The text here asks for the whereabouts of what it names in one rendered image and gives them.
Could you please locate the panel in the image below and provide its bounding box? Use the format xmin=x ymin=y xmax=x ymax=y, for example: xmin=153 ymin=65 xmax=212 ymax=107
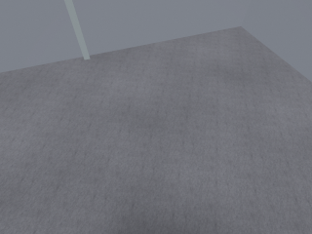
xmin=64 ymin=0 xmax=90 ymax=60

